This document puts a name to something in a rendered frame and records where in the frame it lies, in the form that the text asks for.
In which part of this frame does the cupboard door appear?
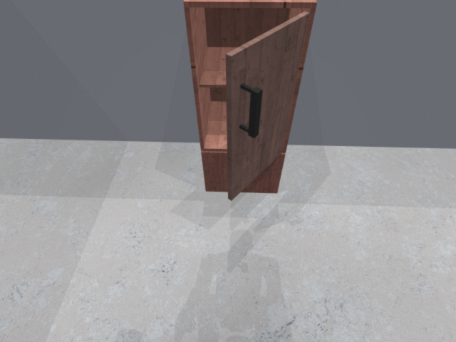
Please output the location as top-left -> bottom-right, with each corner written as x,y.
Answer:
226,11 -> 309,201

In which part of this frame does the handle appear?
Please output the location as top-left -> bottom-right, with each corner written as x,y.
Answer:
239,84 -> 263,138

